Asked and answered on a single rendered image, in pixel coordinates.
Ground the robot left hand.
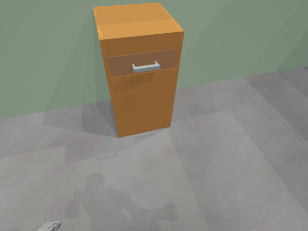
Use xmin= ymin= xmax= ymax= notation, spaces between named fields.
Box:
xmin=37 ymin=221 xmax=61 ymax=231

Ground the cabinet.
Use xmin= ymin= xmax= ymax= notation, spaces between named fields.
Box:
xmin=93 ymin=2 xmax=184 ymax=138

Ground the handle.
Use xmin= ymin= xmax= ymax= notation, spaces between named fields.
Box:
xmin=132 ymin=61 xmax=160 ymax=73

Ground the drawer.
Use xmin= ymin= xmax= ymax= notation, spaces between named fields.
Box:
xmin=107 ymin=49 xmax=178 ymax=77

